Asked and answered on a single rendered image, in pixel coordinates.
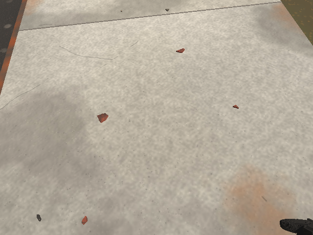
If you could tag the robot right hand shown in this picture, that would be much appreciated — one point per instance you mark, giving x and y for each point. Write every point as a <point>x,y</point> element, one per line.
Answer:
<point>297,226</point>

